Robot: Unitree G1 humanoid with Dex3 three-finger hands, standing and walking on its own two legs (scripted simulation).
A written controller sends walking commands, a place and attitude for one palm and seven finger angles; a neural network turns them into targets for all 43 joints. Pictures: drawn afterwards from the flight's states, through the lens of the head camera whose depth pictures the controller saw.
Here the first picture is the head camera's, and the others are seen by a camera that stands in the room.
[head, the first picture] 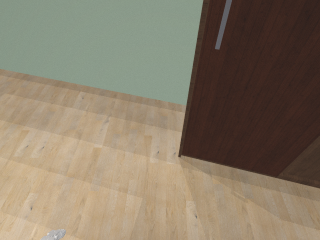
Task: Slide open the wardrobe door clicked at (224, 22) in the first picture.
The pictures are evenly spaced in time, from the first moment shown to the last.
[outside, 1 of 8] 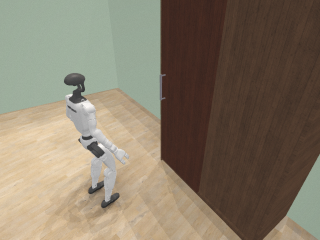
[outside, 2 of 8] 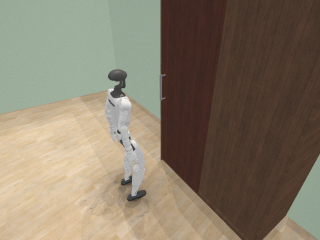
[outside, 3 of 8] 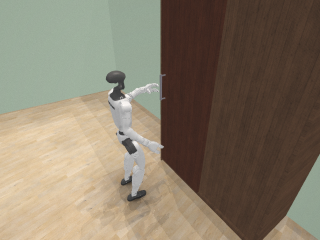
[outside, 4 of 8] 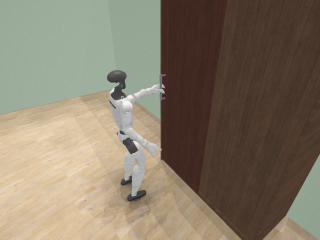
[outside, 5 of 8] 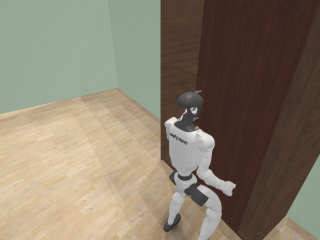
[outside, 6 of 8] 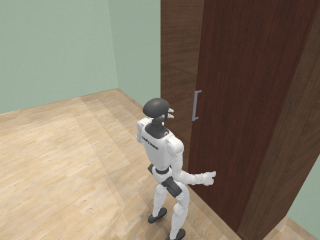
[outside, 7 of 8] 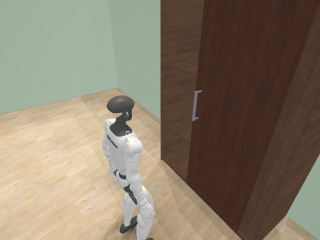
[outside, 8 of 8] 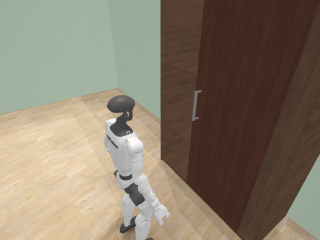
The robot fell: no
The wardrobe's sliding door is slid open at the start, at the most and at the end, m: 0.00 0.48 0.48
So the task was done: yes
